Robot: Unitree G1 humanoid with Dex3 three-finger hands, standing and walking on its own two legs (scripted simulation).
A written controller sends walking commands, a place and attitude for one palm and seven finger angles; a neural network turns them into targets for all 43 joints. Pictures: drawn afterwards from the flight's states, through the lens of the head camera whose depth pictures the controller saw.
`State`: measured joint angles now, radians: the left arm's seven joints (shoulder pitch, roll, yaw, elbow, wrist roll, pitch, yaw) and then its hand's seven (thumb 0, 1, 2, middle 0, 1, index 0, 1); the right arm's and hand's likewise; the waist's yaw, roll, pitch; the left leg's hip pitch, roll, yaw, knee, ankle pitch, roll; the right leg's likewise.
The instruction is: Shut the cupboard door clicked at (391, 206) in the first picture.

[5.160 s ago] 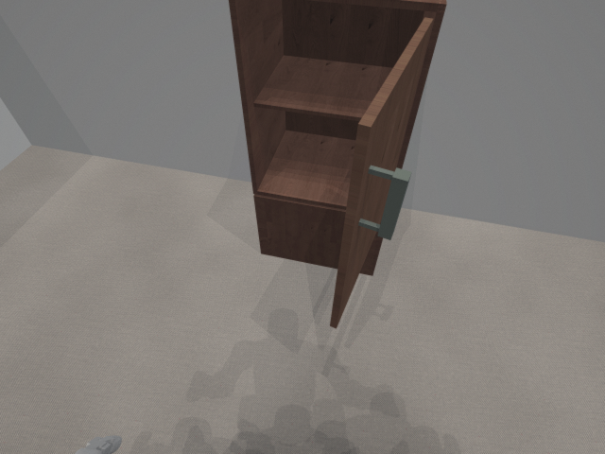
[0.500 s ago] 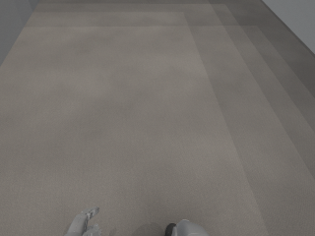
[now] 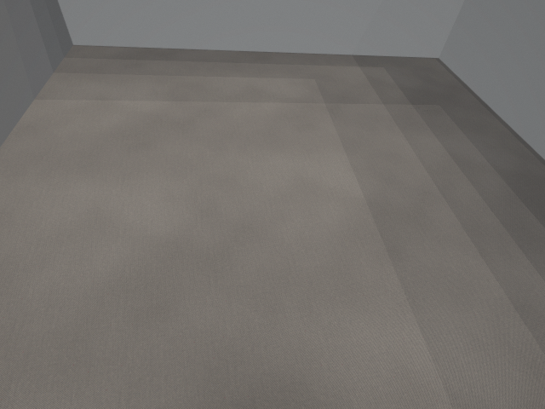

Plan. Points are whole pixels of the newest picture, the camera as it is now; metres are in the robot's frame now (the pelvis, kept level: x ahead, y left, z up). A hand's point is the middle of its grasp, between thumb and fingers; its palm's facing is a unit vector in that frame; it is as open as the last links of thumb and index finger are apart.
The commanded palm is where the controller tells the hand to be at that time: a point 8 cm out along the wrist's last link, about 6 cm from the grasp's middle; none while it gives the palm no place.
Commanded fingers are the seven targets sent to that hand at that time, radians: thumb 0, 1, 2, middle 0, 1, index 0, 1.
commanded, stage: walk around to get in front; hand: left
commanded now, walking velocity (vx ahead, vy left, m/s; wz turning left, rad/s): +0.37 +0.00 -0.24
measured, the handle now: out of the picture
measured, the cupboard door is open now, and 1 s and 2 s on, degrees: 79 79 79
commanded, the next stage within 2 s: walk to a spot facing it in 0.92 s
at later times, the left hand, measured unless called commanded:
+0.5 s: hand (232, 303) +0.35 +0.10 -0.16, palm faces -0.10 -0.98 -0.19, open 7.3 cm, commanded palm none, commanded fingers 0.00 0.90 0.90 -0.20 -0.30 -0.20 -0.30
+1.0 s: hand (227, 310) +0.34 +0.11 -0.18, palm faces +0.06 -0.99 -0.12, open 7.4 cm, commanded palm none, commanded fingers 0.00 0.90 0.90 -0.20 -0.30 -0.20 -0.30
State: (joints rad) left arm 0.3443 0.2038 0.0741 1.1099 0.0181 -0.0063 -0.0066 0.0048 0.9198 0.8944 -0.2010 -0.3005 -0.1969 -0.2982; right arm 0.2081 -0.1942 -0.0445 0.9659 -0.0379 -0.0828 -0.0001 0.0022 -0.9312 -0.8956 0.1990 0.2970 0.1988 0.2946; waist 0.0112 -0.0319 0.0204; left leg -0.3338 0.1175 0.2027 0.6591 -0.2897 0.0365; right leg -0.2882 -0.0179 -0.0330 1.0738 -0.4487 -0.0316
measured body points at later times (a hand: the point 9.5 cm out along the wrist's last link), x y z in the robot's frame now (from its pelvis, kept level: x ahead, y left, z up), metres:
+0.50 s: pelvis +0.22 -0.06 -0.01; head +0.25 -0.08 +0.44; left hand +0.35 +0.15 -0.15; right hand +0.07 -0.23 -0.16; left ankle +0.09 +0.09 -0.65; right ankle +0.28 -0.14 -0.72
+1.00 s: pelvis +0.43 -0.04 -0.01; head +0.45 -0.03 +0.44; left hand +0.34 +0.16 -0.17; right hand +0.55 -0.28 -0.13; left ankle +0.53 +0.05 -0.73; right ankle +0.29 -0.14 -0.71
